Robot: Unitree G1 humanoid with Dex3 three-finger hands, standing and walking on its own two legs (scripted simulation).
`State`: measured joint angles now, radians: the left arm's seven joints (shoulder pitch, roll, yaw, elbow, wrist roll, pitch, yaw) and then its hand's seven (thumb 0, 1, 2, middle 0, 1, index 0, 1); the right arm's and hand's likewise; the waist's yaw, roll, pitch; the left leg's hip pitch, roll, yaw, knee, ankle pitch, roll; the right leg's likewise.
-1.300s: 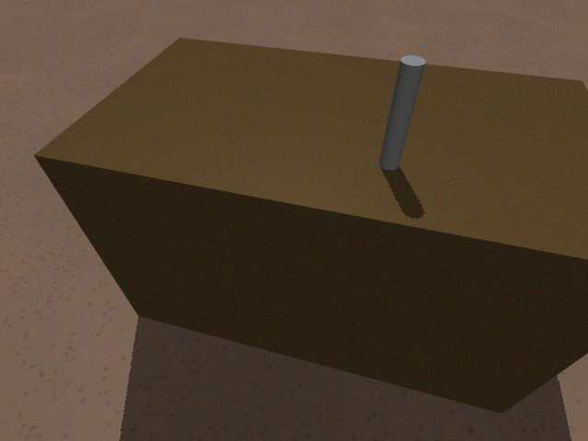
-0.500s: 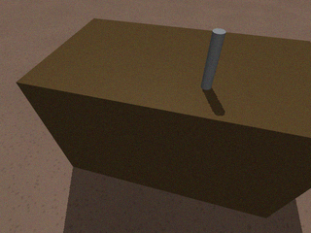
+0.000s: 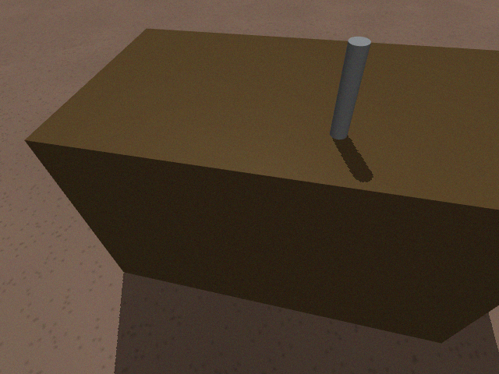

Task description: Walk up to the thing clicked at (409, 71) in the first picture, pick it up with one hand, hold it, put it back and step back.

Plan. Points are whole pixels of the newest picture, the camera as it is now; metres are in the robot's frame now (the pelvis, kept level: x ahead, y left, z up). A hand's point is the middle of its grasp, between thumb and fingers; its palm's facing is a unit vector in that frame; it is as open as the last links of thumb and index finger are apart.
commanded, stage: walk up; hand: right
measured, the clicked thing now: (347, 93) +0.68 -0.19 +0.09
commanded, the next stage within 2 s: none
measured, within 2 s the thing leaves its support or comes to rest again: neither
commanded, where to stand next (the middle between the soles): +0.26 +0.12 m, yaw -13 degrees
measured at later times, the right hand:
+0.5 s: hand out of the picture +0.12 -0.18 -0.18, palm faces +0.10 +0.95 -0.30, open 7.4 cm
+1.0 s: hand (331, 327) +0.26 -0.13 -0.15, palm faces +0.17 +0.89 -0.43, open 7.4 cm
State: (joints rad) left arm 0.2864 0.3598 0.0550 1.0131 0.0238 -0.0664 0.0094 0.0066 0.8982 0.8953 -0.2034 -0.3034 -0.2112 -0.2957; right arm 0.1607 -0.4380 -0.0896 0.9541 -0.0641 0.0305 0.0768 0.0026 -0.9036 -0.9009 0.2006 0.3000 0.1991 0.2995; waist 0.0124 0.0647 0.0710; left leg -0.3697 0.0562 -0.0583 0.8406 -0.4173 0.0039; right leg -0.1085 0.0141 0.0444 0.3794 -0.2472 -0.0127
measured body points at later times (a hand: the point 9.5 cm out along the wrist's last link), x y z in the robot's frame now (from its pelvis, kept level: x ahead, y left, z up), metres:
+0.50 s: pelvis +0.14 +0.09 -0.02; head +0.15 +0.06 +0.42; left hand +0.26 +0.41 -0.10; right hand +0.12 -0.23 -0.16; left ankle +0.10 +0.20 -0.72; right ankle +0.18 -0.02 -0.74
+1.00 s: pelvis +0.22 +0.16 -0.03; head +0.27 +0.17 +0.41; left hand +0.37 +0.46 -0.16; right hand +0.25 -0.17 -0.13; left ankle +0.30 +0.28 -0.74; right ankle +0.18 +0.03 -0.71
